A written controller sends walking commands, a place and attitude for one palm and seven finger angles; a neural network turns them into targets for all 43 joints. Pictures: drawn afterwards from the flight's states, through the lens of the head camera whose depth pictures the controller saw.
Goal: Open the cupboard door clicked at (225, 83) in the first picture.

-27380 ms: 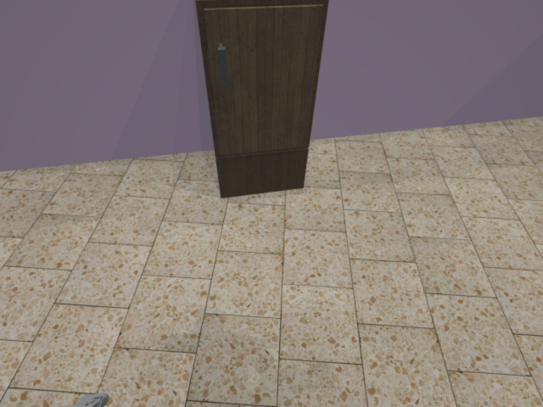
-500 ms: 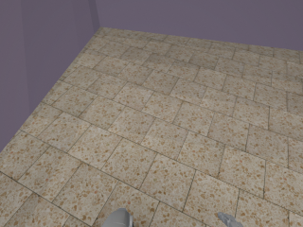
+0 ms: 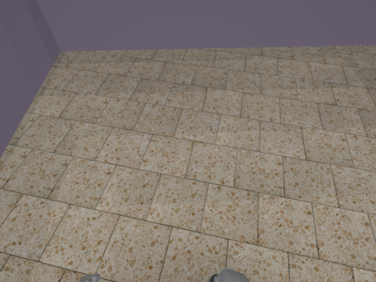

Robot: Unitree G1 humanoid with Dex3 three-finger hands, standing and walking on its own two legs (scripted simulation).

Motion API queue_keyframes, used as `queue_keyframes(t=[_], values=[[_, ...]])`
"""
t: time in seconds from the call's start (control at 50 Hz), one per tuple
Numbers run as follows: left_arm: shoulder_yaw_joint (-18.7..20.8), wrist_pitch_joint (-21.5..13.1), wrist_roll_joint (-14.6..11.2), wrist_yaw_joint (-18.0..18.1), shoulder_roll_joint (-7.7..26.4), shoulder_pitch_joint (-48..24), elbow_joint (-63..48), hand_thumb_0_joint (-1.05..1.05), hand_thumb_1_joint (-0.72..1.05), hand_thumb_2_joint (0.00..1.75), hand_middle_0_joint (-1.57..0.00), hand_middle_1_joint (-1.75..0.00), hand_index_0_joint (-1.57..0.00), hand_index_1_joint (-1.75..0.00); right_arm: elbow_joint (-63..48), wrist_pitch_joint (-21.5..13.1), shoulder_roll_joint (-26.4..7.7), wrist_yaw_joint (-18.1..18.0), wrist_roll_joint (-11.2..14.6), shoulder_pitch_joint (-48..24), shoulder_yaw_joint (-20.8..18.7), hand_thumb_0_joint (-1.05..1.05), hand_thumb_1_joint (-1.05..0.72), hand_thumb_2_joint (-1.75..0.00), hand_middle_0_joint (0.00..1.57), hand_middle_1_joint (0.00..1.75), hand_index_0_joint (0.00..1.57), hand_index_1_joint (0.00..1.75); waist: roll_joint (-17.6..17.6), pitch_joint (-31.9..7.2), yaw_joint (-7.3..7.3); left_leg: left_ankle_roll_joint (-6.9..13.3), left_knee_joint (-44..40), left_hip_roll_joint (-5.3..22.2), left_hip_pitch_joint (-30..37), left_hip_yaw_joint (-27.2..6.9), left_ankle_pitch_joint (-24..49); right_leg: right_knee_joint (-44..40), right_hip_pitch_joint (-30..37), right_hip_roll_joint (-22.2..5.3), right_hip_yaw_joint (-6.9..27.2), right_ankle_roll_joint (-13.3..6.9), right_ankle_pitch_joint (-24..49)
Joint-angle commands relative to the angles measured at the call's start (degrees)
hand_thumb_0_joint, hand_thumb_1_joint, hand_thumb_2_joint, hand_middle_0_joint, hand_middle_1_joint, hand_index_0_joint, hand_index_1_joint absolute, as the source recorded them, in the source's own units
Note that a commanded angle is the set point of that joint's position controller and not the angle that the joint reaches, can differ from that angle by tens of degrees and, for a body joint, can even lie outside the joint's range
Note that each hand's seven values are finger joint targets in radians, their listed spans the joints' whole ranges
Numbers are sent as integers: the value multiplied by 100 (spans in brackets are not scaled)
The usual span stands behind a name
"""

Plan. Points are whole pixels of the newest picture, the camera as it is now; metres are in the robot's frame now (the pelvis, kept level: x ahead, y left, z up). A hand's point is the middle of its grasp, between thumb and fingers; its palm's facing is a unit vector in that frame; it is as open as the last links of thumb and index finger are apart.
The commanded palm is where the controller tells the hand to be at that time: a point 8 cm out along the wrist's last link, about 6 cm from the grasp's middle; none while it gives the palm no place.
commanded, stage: turn to face it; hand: left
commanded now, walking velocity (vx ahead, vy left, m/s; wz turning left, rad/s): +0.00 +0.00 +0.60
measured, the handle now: out of the picture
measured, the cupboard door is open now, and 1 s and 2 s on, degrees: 45 45 45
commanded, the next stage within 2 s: none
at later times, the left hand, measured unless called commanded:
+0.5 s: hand out of the picture +0.14 +0.22 -0.19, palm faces +0.30 -0.94 -0.18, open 7.3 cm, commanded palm none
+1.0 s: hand out of the picture +0.07 +0.12 -0.15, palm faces +0.55 -0.79 -0.26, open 7.4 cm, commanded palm none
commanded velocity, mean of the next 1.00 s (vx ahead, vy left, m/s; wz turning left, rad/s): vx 0.00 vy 0.00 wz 0.60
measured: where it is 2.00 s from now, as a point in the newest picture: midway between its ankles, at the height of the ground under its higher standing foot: outside the picture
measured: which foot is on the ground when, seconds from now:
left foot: down 0.00-0.04, up 0.06-0.38, down 0.40-0.78, up 0.80-1.00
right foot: up 0.00-0.00, down 0.02-0.40, up 0.42-0.76, down 0.78-1.00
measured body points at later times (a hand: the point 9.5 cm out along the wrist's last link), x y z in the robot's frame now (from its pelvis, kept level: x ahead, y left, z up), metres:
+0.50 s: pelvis +0.10 +0.00 -0.02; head +0.12 +0.04 +0.43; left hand +0.12 +0.27 -0.18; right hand +0.25 -0.23 -0.14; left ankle +0.13 +0.11 -0.73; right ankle +0.10 -0.14 -0.68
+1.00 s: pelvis +0.14 -0.07 +0.01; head +0.20 -0.05 +0.45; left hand +0.05 +0.16 -0.13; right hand +0.37 -0.24 -0.14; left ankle +0.06 +0.06 -0.67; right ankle +0.17 -0.16 -0.73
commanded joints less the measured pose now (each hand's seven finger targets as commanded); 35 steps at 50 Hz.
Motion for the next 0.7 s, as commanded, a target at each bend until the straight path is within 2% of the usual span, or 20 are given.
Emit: queue_keyframes(t=[0.0, 0.02, 0.04, 0.06, 0.1, 0.16, 0.22, 0.3, 0.32, 0.34, 0.36, 0.38, 0.4, 0.42, 0.44, 0.46, 0.52, 0.58, 0.62, 0.68], values=[[164, -328, 39, 178, 872, 1821, 286, 0, 90, 90, -20, -30, -20, -30, -246, -122, -371, 30, 160, 280, -28, 0, -90, -90, 20, 30, 20, 30, -971, -1235, 915, 218, 2179, 131, -2473, -160, 1185, -673, 4102, -1282, 1371, -496, 2432], [196, -320, -63, 192, 1275, 2135, 359, 0, 90, 90, -20, -30, -20, -30, -314, -48, -333, -25, 226, 470, -49, 0, -90, -90, 20, 30, 20, 30, -1529, -1929, 874, 65, 3654, -164, -2597, -442, -1904, -1223, 4342, -2510, 2153, -1127, 3250], [128, -279, -98, 238, 1174, 1743, 248, 0, 90, 90, -20, -30, -20, -30, -334, 13, -393, -39, 209, 258, -52, 0, -90, -90, 20, 30, 20, 30, -1124, -1590, 823, 76, 4154, 33, -2694, -981, -1808, -1477, 3725, -2386, 1884, -1195, 2786], [116, -268, -87, 299, 885, 1335, 150, 0, 90, 90, -20, -30, -20, -30, -401, 35, -258, -41, 204, -135, -51, 0, -90, -90, 20, 30, 20, 30, -1075, -1235, 756, 20, 4452, 141, -3077, -1079, -1341, -1432, 3444, -2171, 1585, -1109, 3402], [54, -185, -113, 352, 657, 872, -24, 0, 90, 90, -20, -30, -20, -30, -395, 149, -314, -22, 193, -367, -89, 0, -90, -90, 20, 30, 20, 30, -942, -923, 558, -58, 4504, 337, -3041, -1149, -892, -1461, 2872, -1956, 777, -895, 3550], [22, -171, -69, 346, 466, 322, -216, 0, 90, 90, -20, -30, -20, -30, -334, 352, -54, 40, 129, -189, -71, 0, -90, -90, 20, 30, 20, 30, -706, -561, 169, -138, 3978, 293, -2487, -909, -366, -1796, 1645, -1680, -59, -641, 2475], [79, -139, -34, 338, 486, 134, -305, 0, 90, 90, -20, -30, -20, -30, -443, 420, -4, 113, 103, -263, -96, 0, -90, -90, 20, 30, 20, 30, -732, -389, 56, -160, 3233, 233, -2313, -668, -56, -1838, 1316, -1581, -445, -544, 1534], [208, -67, 14, 346, 544, 168, -427, 0, 90, 90, -20, -30, -20, -30, -828, 376, -133, 168, 76, -739, -170, 0, -90, -90, 20, 30, 20, 30, -609, -438, 169, -94, 1824, 167, -1973, -565, 135, -1200, 1479, -1728, -509, -440, 890], [228, -27, -20, 326, 586, 126, -472, 0, 90, 90, -20, -30, -20, -30, -855, 369, -270, 169, 58, -603, -194, 0, -90, -90, 20, 30, 20, 30, -458, -459, 58, -79, 1326, 62, -1580, -459, 586, -873, 1328, -1630, -675, -303, 487], [217, 21, -51, 307, 546, 136, -528, 0, 90, 90, -20, -30, -20, -30, -827, 340, -508, 181, 39, -359, -243, 0, -90, -90, 20, 30, 20, 30, 104, -614, -70, -22, 711, 76, -950, -631, 1237, -187, 1023, -1429, -821, -95, 11], [187, 86, -100, 275, 298, 196, -673, 0, 90, 90, -20, -30, -20, -30, -879, 292, -1104, 143, -16, -98, -377, 0, -90, -90, 20, 30, 20, 30, 1808, -706, -180, 568, 0, 1181, -591, -2454, 2503, 1087, 118, -663, -985, 365, -1810], [107, 151, -98, 282, 158, -110, -940, 0, 90, 90, -20, -30, -20, -30, -938, 299, -1585, 52, -33, 34, -476, 0, -90, -90, 20, 30, 20, 30, 2479, -715, -346, 1381, -472, 2248, -574, -3970, 3673, 2465, -679, -59, -397, 575, -3506], [89, 180, -44, 273, 346, -387, -1089, 0, 90, 90, -20, -30, -20, -30, -948, 314, -1613, 13, -17, -1, -474, 0, -90, -90, 20, 30, 20, 30, 1472, -690, -317, 1542, -485, 2271, -818, -3733, 2780, 3061, -624, -175, 300, 451, -2934], [142, 160, -9, 256, 289, -389, -1101, 0, 90, 90, -20, -30, -20, -30, -1134, 277, -1535, -11, -22, -404, -458, 0, -90, -90, 20, 30, 20, 30, 1218, -622, -127, 1439, -609, 1982, -1152, -3676, 2029, 3274, -713, -159, 344, 463, -2582], [182, 167, 6, 251, 293, -348, -973, 0, 90, 90, -20, -30, -20, -30, -1238, 258, -1473, -37, -23, -745, -435, 0, -90, -90, 20, 30, 20, 30, 1381, -665, -9, 1256, -554, 1666, -1265, -3529, 1860, 3454, -778, -111, 440, 509, -2250], [194, 191, 5, 239, 392, -198, -882, 0, 90, 90, -20, -30, -20, -30, -1308, 249, -1417, -46, -1, -1030, -398, 0, -90, -90, 20, 30, 20, 30, 1441, -606, 118, 1109, -537, 1467, -1301, -3110, 1843, 3476, -772, -134, 542, 542, -1886], [177, 211, -31, 203, 392, 125, -787, 0, 90, 90, -20, -30, -20, -30, -1440, 218, -1363, -47, 26, -1299, -380, 0, -90, -90, 20, 30, 20, 30, 996, -854, 263, 961, -380, 1045, -1017, -2508, 2211, 2907, -481, -21, 491, 613, -1513], [128, 225, -71, 229, 383, 19, -885, 0, 90, 90, -20, -30, -20, -30, -1438, 262, -1501, -13, 12, -1210, -449, 0, -90, -90, 20, 30, 20, 30, 739, -963, 144, 1070, -336, 1049, -835, -2683, 2101, 1947, -162, 110, 437, 606, -1771], [106, 220, -77, 235, 379, -23, -946, 0, 90, 90, -20, -30, -20, -30, -1438, 317, -1568, 18, 7, -1265, -493, 0, -90, -90, 20, 30, 20, 30, 856, -893, 107, 1054, -349, 981, -969, -2765, 1809, 1342, 165, 233, 343, 576, -1872], [116, 196, -105, 255, 453, 405, -891, 0, 90, 90, -20, -30, -20, -30, -1549, 398, -1609, 52, 20, -1552, -539, 0, -90, -90, 20, 30, 20, 30, 997, -847, 264, 979, -200, 821, -1425, -2957, 1580, 221, 1002, 425, 239, 495, -1594]])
